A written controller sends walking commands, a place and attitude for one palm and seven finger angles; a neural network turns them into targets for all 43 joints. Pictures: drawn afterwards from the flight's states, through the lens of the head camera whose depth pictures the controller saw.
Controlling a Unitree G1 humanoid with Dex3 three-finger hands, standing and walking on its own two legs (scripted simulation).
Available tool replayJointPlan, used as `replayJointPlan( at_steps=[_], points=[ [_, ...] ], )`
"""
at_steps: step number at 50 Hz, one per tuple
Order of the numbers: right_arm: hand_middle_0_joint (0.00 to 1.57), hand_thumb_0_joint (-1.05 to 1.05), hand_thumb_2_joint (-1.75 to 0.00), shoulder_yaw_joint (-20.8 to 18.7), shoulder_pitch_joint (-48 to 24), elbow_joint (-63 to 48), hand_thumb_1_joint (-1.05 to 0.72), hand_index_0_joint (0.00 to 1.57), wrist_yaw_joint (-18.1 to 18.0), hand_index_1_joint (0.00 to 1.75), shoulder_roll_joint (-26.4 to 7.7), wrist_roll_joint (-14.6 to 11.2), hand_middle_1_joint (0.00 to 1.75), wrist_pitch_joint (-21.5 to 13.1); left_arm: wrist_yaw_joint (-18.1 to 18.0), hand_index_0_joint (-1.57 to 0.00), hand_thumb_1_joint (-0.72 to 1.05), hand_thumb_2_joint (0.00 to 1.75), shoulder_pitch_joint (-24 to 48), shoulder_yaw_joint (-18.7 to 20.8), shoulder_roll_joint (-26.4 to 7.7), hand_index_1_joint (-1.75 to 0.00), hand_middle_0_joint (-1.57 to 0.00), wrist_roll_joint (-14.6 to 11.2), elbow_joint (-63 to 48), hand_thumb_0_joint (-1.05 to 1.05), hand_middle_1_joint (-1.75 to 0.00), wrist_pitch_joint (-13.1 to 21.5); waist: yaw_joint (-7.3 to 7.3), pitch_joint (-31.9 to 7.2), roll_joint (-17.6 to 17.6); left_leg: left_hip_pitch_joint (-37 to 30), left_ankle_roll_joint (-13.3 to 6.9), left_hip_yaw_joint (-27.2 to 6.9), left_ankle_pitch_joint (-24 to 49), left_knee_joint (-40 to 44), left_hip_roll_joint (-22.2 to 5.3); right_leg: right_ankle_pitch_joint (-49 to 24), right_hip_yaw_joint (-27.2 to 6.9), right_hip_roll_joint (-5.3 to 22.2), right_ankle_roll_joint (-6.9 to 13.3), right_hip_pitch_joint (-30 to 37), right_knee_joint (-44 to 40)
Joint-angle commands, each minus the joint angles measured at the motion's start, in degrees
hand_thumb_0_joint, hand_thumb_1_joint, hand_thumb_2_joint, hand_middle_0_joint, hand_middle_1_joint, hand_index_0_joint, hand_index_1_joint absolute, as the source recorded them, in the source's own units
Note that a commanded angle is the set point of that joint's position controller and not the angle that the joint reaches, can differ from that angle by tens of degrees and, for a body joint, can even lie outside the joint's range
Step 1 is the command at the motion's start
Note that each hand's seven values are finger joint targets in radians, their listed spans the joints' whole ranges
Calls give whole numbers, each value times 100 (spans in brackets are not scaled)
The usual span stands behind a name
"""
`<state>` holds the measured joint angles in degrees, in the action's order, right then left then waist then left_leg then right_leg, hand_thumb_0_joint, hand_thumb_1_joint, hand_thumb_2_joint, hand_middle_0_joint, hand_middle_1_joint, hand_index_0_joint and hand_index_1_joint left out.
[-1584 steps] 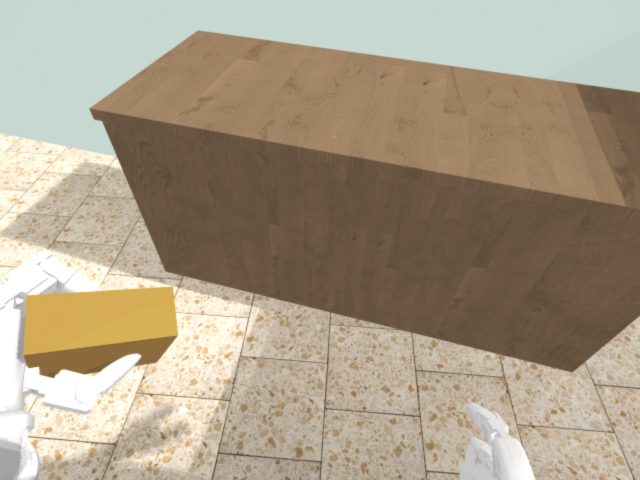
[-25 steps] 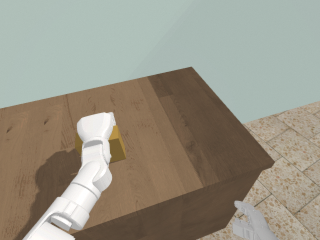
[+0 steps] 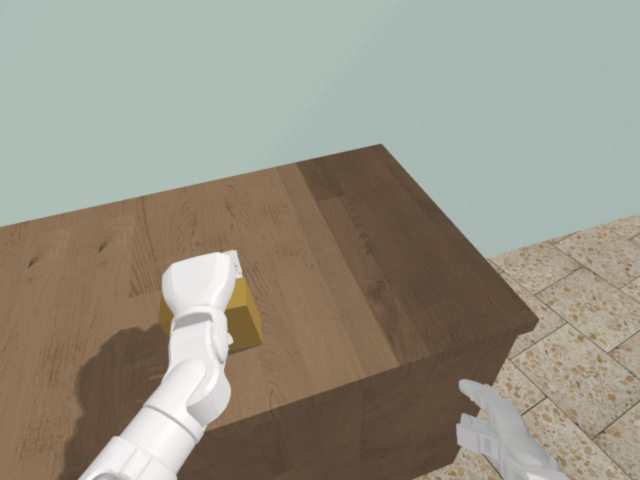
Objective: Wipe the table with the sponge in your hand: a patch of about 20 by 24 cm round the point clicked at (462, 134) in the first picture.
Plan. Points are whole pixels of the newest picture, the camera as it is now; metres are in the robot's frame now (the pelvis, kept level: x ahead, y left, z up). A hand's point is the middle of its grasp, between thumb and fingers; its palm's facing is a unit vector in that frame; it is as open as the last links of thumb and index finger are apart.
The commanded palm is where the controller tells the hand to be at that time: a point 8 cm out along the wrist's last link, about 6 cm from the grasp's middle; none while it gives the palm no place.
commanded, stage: wipe back along the third lane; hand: left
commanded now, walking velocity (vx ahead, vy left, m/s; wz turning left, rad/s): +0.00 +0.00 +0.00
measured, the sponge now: (218, 326) +0.31 +0.19 +0.02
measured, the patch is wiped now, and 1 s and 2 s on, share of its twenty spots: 0.90 0.90 0.90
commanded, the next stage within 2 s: slide back across to the middle lane in 0.12 s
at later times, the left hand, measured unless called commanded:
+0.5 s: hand (208, 318) +0.29 +0.19 +0.07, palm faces +0.06 -0.14 -0.99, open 9.2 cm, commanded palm +0.24 +0.20 +0.12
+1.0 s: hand (162, 336) +0.26 +0.24 +0.07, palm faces +0.02 -0.12 -0.99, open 9.2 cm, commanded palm +0.23 +0.25 +0.12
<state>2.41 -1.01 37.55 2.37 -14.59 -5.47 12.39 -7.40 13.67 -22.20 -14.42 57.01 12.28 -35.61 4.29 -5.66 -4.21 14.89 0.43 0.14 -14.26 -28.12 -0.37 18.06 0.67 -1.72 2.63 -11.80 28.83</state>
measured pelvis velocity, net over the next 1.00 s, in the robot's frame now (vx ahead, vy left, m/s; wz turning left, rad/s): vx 0.00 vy -0.01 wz -0.02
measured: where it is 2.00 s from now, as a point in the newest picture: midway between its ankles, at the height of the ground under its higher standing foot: outside the picture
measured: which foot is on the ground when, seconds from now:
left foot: down 0.00-1.00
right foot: down 0.00-1.00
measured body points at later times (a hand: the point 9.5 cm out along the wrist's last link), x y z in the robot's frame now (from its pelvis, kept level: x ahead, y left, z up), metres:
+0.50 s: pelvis +0.00 -0.01 +0.00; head -0.03 -0.05 +0.45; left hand +0.28 +0.19 +0.13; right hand +0.25 -0.22 -0.07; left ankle +0.00 +0.13 -0.74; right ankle -0.03 -0.09 -0.74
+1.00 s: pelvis +0.00 -0.01 +0.00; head -0.03 -0.06 +0.45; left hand +0.26 +0.24 +0.13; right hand +0.24 -0.23 -0.08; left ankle +0.00 +0.13 -0.74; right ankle -0.03 -0.09 -0.74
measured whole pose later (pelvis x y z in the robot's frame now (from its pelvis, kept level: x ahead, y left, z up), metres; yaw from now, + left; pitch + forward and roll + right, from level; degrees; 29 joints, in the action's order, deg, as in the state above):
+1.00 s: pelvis +0.00 -0.01 +0.00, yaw -1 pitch -1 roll +1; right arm 2.5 -0.3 38.0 -1.6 -15.4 -4.0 6.8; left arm -2.6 -0.5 -9.9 -22.4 53.7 0.0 -28.4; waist 5.1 -3.1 -4.9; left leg 11.9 1.2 0.5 -13.8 -27.0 -1.6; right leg 17.5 0.0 -3.1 3.7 -9.4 28.1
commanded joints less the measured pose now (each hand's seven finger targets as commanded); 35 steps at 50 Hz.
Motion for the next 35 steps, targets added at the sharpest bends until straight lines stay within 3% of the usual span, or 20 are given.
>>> replayJointPlan(
  at_steps=[1, 2, 5, 6, 7, 10, 11, 12, 15, 16, 17, 18, 21, 24, 26, 30, 31, 32, 35],
  points=[
    [20, 0, -90, -245, -1386, -1041, -90, 20, -7, 30, -555, -14, 30, -336, 156, -120, 10, 130, 573, 283, -204, -160, -120, -151, -673, 0, -160, 33, 69, -878, 821, -479, -275, -142, 1339, 142, 184, -1997, -310, -17, 200, 202, -360],
    [20, 0, -90, -233, -1407, -1106, -90, 20, 5, 30, -516, -15, 30, -337, 168, -120, 10, 130, 414, 82, -12, -160, -120, -196, -772, 0, -160, 33, 61, -896, 863, -494, -294, -92, 1359, 113, 195, -2055, -268, 4, 163, 268, -355],
    [20, 0, -90, -220, -1467, -1090, -90, 20, 15, 30, -511, -20, 30, -355, 183, -120, 10, 130, 310, 157, -134, -160, -120, -211, -854, 0, -160, 39, 51, -732, 931, -443, -283, -80, 1271, 114, 199, -2032, -358, 11, 138, 226, -418],
    [20, 0, -90, -246, -1437, -1059, -90, 20, 8, 30, -558, -12, 30, -358, 160, -120, 10, 130, 330, 400, -349, -160, -120, -206, -899, 0, -160, 57, 74, -747, 881, -455, -280, -108, 1255, 126, 196, -1998, -417, -11, 165, 217, -425],
    [20, 0, -90, -221, -1459, -1095, -90, 20, 11, 30, -516, -20, 30, -363, 163, -120, 10, 130, 235, 203, -158, -160, -120, -198, -918, 0, -160, 50, 58, -701, 892, -444, -286, -77, 1257, 113, 198, -1978, -352, -2, 144, 207, -396],
    [20, 0, -90, -216, -1471, -1059, -90, 20, 21, 30, -509, -23, 30, -384, 162, -120, 10, 130, 328, 121, -112, -160, -120, -182, -923, 0, -160, 13, 36, -602, 848, -437, -281, -78, 1211, 123, 201, -1939, -393, -7, 145, 123, -433],
    [20, 0, -90, -250, -1443, -1013, -90, 20, 18, 30, -561, -17, 30, -395, 120, -120, 10, 130, 333, 441, -399, -160, -120, -166, -936, 0, -160, 21, 76, -643, 813, -452, -266, -118, 1225, 134, 191, -1922, -433, -36, 183, 125, -411],
    [20, 0, -90, -217, -1476, -1076, -90, 20, 11, 30, -516, -15, 30, -403, 133, -120, 10, 130, 283, 289, -244, -160, -120, -202, -987, 0, -160, 9, 85, -650, 846, -435, -286, -85, 1238, 129, 203, -1985, -370, -11, 151, 199, -392],
    [20, 0, -90, -212, -1530, -1045, -90, 20, -32, 30, -518, -9, 30, -435, 121, -120, 10, 130, 301, 601, -596, -160, -120, -179, -1167, 0, -160, 18, 133, -813, 860, -501, -284, -58, 1327, 108, 235, -2175, -496, 11, 132, 358, -398],
    [20, 0, -90, -228, -1531, -1039, -90, 20, -42, 30, -554, -1, 30, -445, 104, -120, 10, 130, 327, 827, -833, -160, -120, -160, -1317, 0, -160, 39, 166, -874, 689, -543, -273, -97, 1358, 137, 229, -2174, -540, -3, 167, 386, -383],
    [20, 0, -90, -206, -1542, -1094, -90, 20, -47, 30, -501, 2, 30, -460, 111, -120, 10, 130, 249, 688, -684, -160, -120, -184, -1392, 0, -160, 37, 176, -950, 659, -558, -294, -61, 1410, 128, 243, -2235, -443, 10, 143, 470, -343],
    [20, 0, -90, -195, -1559, -1070, -90, 20, -57, 30, -494, -4, 30, -479, 115, -120, 10, 130, 259, 725, -748, -160, -120, -169, -1390, 0, -160, 35, 163, -878, 741, -564, -286, -73, 1421, 127, 240, -2260, -496, 5, 141, 436, -371],
    [20, 0, -90, -216, -1552, -1083, -90, 20, -54, 30, -519, 18, 30, -527, 124, -120, 10, 130, 87, 975, -1015, -160, -120, -100, -1703, 0, -160, 83, 219, -924, 545, -656, -278, -104, 1595, 119, 254, -2484, -586, -7, 179, 522, -347],
    [20, 0, -90, -194, -1565, -1104, -90, 20, -71, 30, -491, 31, 30, -561, 167, -120, 10, 130, -159, 996, -1016, -160, -120, -128, -1909, 0, -160, 129, 209, -874, 704, -651, -285, -95, 1720, 99, 251, -2799, -582, 17, 145, 606, -324],
    [20, 0, -90, -210, -1534, -1091, -90, 20, -86, 30, -528, 40, 30, -580, 176, -120, 10, 130, -186, 1191, -1204, -160, -120, -116, -2046, 0, -160, 165, 214, -869, 578, -705, -275, -112, 1731, 119, 245, -2762, -635, 4, 165, 590, -339],
    [20, 0, -90, -180, -1550, -1060, -90, 20, -168, 30, -515, 58, 30, -626, 220, -120, 10, 130, -282, 1220, -1264, -160, -120, -125, -2051, 0, -160, 219, 183, -604, 681, -689, -280, -112, 1528, 136, 245, -2459, -715, 23, 127, 426, -487],
    [20, 0, -90, -196, -1513, -1040, -90, 20, -198, 30, -559, 80, 30, -635, 216, -120, 10, 130, -130, 1393, -1449, -160, -120, -102, -2131, 0, -160, 237, 190, -660, 563, -753, -285, -136, 1494, 170, 243, -2336, -744, 5, 154, 418, -511],
    [20, 0, -90, -188, -1506, -1050, -90, 20, -220, 30, -530, 79, 30, -638, 221, -120, 10, 130, -126, 1327, -1378, -160, -120, -105, -2074, 0, -160, 241, 172, -628, 601, -692, -297, -104, 1436, 172, 244, -2236, -686, 13, 130, 412, -502],
    [20, 0, -90, -165, -1516, -972, -90, 20, -285, 30, -546, 90, 30, -688, 235, -120, 10, 130, -200, 1561, -1612, -160, -120, -71, -1911, 0, -160, 301, 195, -593, 636, -693, -278, -118, 1410, 158, 261, -2240, -799, 24, 126, 409, -544]
  ],
)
